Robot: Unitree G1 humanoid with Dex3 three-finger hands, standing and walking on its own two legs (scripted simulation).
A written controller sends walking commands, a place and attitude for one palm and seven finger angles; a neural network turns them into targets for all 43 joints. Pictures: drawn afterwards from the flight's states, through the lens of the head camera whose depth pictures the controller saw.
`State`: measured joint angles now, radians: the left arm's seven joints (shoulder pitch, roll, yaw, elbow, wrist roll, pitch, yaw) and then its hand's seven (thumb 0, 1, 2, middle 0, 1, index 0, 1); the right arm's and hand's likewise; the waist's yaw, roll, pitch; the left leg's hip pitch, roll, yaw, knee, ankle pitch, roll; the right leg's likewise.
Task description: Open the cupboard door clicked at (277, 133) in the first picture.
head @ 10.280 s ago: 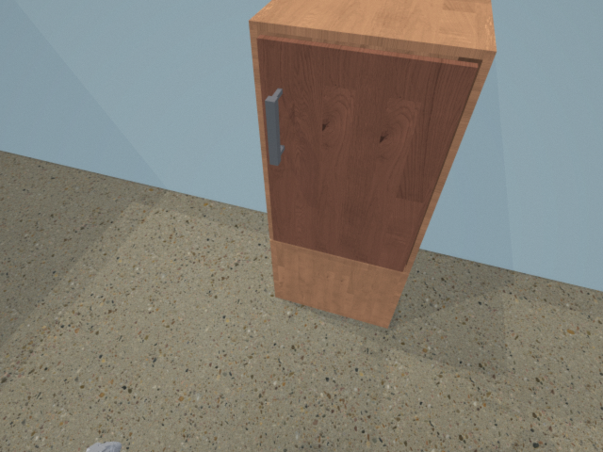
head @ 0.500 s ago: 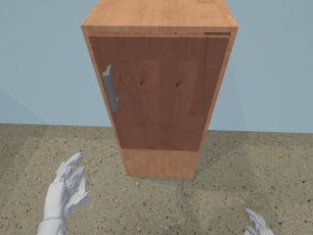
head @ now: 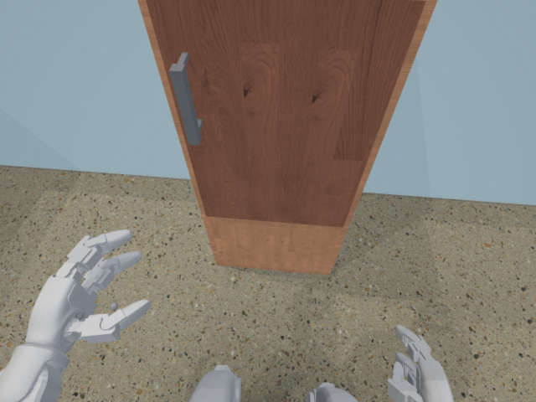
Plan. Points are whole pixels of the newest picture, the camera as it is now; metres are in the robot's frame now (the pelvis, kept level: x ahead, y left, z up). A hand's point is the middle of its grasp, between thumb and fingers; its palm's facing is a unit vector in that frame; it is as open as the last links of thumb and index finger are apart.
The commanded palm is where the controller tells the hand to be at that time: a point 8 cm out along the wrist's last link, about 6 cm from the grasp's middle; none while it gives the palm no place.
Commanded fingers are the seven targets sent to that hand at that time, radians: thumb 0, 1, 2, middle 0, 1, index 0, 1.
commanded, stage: raise the hand with hooked fingers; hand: left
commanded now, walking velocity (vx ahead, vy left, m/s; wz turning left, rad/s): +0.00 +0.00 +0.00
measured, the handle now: (189, 101) +0.58 +0.18 +0.10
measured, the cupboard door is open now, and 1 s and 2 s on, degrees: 0 0 0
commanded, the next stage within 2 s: move the hooked fingers beside the handle in 1.36 s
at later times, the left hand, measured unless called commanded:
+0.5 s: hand (65, 264) +0.27 +0.28 +0.09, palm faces -0.01 -1.00 -0.05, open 13.4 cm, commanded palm +0.24 +0.33 +0.10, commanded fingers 0.00 -0.50 0.30 -0.30 -1.20 -0.30 -1.20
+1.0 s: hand (41, 216) +0.31 +0.31 +0.13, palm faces -0.02 -1.00 -0.04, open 14.0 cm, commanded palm +0.28 +0.35 +0.13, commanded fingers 0.00 -0.50 0.30 -0.30 -1.20 -0.30 -1.20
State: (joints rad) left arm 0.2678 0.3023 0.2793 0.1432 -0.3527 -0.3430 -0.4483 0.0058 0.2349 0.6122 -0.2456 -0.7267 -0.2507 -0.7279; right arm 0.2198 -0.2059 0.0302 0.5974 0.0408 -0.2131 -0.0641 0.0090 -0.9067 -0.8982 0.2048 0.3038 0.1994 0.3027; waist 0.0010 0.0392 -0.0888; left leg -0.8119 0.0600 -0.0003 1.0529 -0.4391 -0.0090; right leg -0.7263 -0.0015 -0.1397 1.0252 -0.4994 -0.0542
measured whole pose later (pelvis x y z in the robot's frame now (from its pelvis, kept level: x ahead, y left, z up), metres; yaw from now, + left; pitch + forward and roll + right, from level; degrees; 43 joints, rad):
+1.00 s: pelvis +0.02 +0.04 +0.04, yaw -1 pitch +7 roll -2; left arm -0.08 0.45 0.43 0.43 -0.36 -0.20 -0.54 -0.01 -0.50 0.30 -0.30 -1.20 -0.30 -1.20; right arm 0.29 -0.29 0.05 0.58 0.05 -0.20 -0.08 0.01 -0.91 -0.90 0.21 0.30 0.20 0.30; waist -0.01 0.03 -0.05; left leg -0.55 0.02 0.05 0.79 -0.35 0.04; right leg -0.47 -0.02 -0.09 0.74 -0.38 0.00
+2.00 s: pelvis +0.02 +0.02 +0.04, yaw -2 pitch +10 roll -1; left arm -0.37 0.47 0.43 0.74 -0.28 -0.27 -0.49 -0.02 -0.50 0.30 -0.30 -1.20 -0.30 -1.20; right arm 0.33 -0.29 0.04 0.59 0.05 -0.11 -0.08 0.01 -0.91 -0.90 0.20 0.30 0.20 0.30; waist -0.05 0.02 -0.06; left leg -0.62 0.04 0.06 0.81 -0.36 0.02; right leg -0.56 0.00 -0.08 0.78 -0.40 -0.02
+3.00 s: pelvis +0.02 +0.04 +0.02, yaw -3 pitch +19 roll -3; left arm -0.89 0.67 0.46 1.22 -0.13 -0.33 -0.43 -0.02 -0.50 0.30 -0.30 -1.20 -0.30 -1.20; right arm 0.40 -0.30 0.04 0.62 0.02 0.05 -0.05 0.00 -0.91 -0.90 0.20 0.30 0.20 0.30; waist -0.17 0.01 -0.08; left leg -0.87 0.06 0.05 0.94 -0.41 0.04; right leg -0.78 0.01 -0.08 0.87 -0.41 0.00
